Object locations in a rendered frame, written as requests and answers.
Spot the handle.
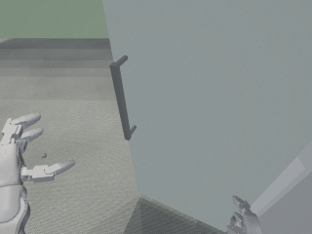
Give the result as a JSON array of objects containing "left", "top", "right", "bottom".
[{"left": 109, "top": 55, "right": 137, "bottom": 140}]

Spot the robot left hand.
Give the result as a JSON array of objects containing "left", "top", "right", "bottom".
[{"left": 0, "top": 113, "right": 76, "bottom": 187}]

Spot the left robot forearm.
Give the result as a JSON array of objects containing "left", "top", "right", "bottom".
[{"left": 0, "top": 184, "right": 31, "bottom": 234}]

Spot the robot right hand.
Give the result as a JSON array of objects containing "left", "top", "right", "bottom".
[{"left": 227, "top": 195, "right": 264, "bottom": 234}]

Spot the fridge door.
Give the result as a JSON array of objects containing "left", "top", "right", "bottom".
[{"left": 102, "top": 0, "right": 312, "bottom": 233}]

